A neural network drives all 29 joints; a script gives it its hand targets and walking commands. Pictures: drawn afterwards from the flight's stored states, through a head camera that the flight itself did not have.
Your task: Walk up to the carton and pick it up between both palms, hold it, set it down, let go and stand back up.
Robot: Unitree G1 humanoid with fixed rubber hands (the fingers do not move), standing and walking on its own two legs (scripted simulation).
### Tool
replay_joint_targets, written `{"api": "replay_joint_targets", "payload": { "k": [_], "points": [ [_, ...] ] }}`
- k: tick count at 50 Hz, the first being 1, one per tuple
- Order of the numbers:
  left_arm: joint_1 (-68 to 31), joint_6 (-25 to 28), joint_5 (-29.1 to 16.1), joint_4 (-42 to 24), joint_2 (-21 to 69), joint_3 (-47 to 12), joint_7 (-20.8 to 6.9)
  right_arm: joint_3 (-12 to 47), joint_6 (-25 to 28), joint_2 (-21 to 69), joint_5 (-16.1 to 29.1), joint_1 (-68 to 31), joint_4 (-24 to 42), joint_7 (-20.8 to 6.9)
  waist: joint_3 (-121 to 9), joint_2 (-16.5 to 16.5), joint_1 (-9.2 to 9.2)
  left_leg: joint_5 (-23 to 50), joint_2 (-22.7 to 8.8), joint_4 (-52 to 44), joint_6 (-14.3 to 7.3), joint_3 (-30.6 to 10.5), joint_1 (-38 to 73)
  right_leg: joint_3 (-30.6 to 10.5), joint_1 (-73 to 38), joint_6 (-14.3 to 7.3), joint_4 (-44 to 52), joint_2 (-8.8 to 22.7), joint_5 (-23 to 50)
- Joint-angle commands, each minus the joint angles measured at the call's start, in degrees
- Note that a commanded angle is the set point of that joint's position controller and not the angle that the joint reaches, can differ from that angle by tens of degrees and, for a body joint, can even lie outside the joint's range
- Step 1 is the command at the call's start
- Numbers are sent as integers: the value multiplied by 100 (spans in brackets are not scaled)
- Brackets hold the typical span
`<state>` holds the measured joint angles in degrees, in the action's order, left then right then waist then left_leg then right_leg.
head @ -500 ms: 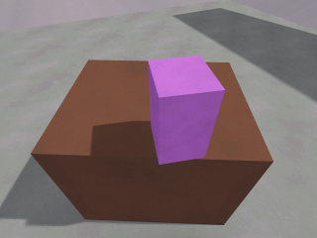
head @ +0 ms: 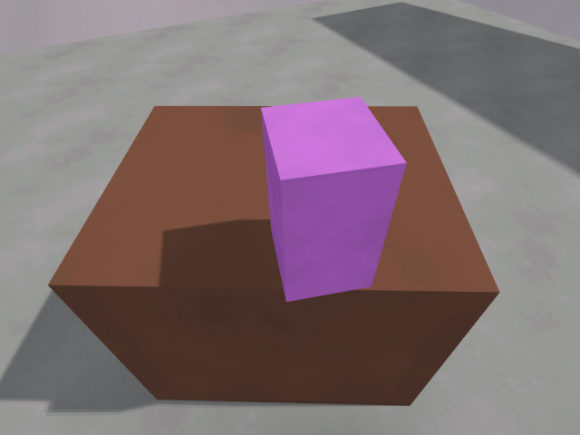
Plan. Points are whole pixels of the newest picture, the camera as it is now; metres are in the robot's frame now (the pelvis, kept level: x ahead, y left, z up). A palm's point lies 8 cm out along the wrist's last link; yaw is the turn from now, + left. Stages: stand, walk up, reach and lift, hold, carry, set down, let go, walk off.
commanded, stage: stand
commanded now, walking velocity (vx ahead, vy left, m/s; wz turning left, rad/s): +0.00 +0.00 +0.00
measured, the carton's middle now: (321, 205) +0.46 -0.03 +0.07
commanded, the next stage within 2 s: none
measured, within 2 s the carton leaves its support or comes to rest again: neither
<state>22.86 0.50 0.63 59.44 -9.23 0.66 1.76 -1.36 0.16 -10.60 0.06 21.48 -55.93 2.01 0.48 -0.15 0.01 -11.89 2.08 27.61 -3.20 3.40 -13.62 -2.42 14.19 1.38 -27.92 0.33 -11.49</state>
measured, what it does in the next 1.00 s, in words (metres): stands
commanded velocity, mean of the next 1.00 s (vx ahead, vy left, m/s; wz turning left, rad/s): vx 0.00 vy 0.00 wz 0.00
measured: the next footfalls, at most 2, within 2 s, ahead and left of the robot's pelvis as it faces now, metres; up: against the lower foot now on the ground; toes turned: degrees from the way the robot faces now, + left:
none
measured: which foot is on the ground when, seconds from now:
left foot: down 0.00-1.00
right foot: down 0.00-1.00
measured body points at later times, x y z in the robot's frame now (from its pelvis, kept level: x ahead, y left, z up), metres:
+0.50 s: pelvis +0.03 -0.01 +0.00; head +0.02 -0.01 +0.45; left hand +0.03 +0.21 -0.15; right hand +0.03 -0.24 -0.15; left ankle +0.04 +0.08 -0.74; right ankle +0.04 -0.13 -0.74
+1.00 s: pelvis +0.05 -0.01 +0.01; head +0.04 -0.01 +0.46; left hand +0.04 +0.21 -0.15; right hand +0.04 -0.24 -0.15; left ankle +0.04 +0.08 -0.74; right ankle +0.04 -0.13 -0.74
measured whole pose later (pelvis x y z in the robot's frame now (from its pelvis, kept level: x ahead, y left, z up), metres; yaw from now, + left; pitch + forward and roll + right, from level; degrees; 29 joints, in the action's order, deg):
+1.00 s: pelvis +0.05 -0.01 +0.01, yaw +1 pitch -2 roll +0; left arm 17.4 0.6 -0.1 64.0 -8.6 -1.0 3.0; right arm 0.9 1.0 -9.0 0.7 19.2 -61.2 3.1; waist 1.0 0.3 -0.1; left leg -13.5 1.6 23.2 -2.1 2.0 -7.9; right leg -1.4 8.2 0.4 -23.6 -0.1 -13.5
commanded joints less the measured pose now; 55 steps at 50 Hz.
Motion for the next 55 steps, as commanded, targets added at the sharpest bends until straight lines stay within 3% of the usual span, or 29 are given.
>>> {"api": "replay_joint_targets", "payload": {
  "k": [1,7,10,12,15,25,30,34,40,42,46,55],
  "points": [
    [459,76,-11,-180,-713,121,47,-143,102,-747,4,365,228,45,694,65,-7,-1287,-804,-1100,167,-1079,-366,-507,344,-147,691,374,-694],
    [330,83,-28,-159,-697,89,66,-100,117,-688,10,351,154,56,623,68,-11,-865,-805,-1037,179,-1008,-196,-511,238,-153,704,405,-372],
    [250,84,-3,-91,-687,66,74,-70,139,-712,32,346,102,82,473,-91,-16,-653,-900,-1139,213,-1111,-173,-432,41,-57,629,398,-105],
    [261,80,-5,-89,-658,57,77,-56,139,-682,31,377,73,90,398,78,-12,-600,-916,-1173,234,-1112,-131,-423,-53,-69,627,405,-53],
    [146,88,-31,-45,-621,42,84,-23,143,-651,27,338,16,94,482,-35,-17,-275,-873,-1122,285,-1023,-90,-440,-14,-114,653,444,142],
    [33,90,-52,60,-635,-18,115,25,153,-654,31,288,-70,102,441,52,-26,299,-831,-924,212,-896,268,-446,-31,-102,772,505,426],
    [-82,105,-81,90,-630,-63,136,79,178,-589,65,307,-118,117,352,90,-20,1076,-858,-834,196,-835,384,-400,-242,-114,721,538,958],
    [-134,81,-77,163,-664,-68,139,92,149,-542,57,254,-165,122,412,181,-27,872,-857,-854,189,-822,405,-414,-202,-121,797,551,813],
    [-67,56,-59,269,-640,-49,146,95,125,-549,47,234,-300,137,589,-35,-1,362,-823,-981,209,-832,262,-407,-151,-102,880,510,408],
    [-120,67,-71,251,-629,-68,153,104,134,-544,52,204,-299,133,555,150,0,498,-843,-973,198,-829,305,-367,-192,-90,883,517,512],
    [-158,71,-62,275,-622,-51,155,101,161,-513,64,158,-324,143,430,-25,-5,588,-850,-1015,193,-852,361,-378,-313,-113,875,532,603],
    [-227,54,-61,359,-591,-68,165,104,159,-494,56,245,-423,150,358,66,-30,499,-857,-1095,243,-885,395,-334,-339,-87,850,522,499]
  ]
}}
